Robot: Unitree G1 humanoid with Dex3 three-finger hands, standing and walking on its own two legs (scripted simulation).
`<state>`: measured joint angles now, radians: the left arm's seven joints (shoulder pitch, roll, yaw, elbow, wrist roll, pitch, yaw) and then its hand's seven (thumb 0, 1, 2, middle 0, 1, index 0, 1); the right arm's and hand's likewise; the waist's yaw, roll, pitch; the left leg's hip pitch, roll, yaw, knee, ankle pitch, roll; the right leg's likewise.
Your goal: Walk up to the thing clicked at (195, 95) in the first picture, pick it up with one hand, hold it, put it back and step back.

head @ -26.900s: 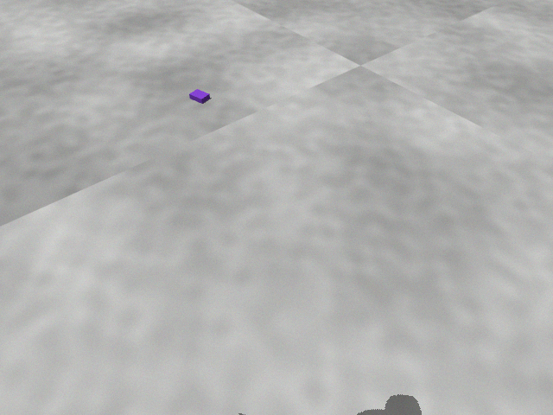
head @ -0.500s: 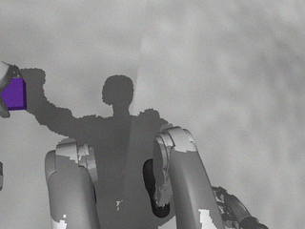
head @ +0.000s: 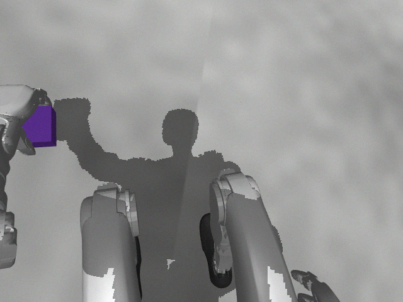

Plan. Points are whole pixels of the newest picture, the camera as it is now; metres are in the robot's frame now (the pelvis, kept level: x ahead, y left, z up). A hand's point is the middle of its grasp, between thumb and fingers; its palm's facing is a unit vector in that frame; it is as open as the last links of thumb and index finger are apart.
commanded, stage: lift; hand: left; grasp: from above
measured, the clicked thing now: (23, 127) +0.45 +0.32 -0.18
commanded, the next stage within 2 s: hold in 1.44 s
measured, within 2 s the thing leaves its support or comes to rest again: neither
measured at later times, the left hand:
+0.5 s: hand out of the picture +0.37 +0.31 +0.03, palm faces -0.45 -0.10 -0.89, open 10.4 cm
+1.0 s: hand out of the picture +0.32 +0.28 +0.21, palm faces -0.47 -0.10 -0.88, open 10.4 cm
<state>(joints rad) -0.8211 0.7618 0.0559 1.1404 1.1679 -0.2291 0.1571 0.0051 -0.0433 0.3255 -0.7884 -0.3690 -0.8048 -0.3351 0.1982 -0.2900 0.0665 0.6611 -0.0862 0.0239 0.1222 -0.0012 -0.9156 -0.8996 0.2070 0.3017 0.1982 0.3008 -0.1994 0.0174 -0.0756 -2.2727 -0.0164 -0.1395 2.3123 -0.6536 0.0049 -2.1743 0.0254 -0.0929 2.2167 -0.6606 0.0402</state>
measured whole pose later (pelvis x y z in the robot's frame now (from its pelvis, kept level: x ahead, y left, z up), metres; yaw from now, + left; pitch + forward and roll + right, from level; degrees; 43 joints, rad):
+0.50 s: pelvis +0.00 +0.00 +0.12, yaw +4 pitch +31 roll -7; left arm -0.50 0.64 -0.02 0.74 1.02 -0.18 0.03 0.00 -0.03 0.41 -0.73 -0.42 -0.75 -0.39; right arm 0.15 -0.26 0.00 0.63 0.00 0.06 0.03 0.00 -0.91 -0.90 0.21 0.30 0.20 0.30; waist -0.10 0.03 -0.17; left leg -1.84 0.00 -0.09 1.93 -0.63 0.02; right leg -1.77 0.02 -0.05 1.86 -0.63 0.04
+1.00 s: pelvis +0.03 +0.00 +0.30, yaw +6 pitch +17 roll -3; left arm -0.30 0.49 -0.14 0.76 1.02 -0.13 0.08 0.00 -0.02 0.40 -0.71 -0.43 -0.73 -0.41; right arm 0.23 -0.25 -0.02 0.72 0.04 -0.02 -0.05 0.00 -0.90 -0.90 0.21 0.30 0.20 0.30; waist -0.07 0.04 -0.15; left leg -1.10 0.02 -0.04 1.28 -0.49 0.01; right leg -1.05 0.02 -0.01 1.22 -0.48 0.03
